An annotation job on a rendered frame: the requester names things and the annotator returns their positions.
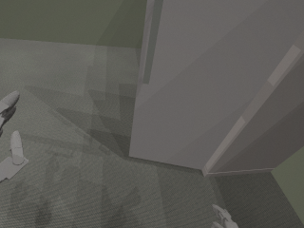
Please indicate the robot left hand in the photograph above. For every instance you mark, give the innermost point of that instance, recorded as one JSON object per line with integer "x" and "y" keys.
{"x": 11, "y": 165}

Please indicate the robot right hand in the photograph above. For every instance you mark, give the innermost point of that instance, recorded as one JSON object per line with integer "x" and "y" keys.
{"x": 224, "y": 217}

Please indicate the fridge door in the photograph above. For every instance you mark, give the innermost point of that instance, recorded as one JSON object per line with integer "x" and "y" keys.
{"x": 211, "y": 59}

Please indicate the handle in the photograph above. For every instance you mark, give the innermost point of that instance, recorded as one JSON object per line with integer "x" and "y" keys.
{"x": 156, "y": 17}

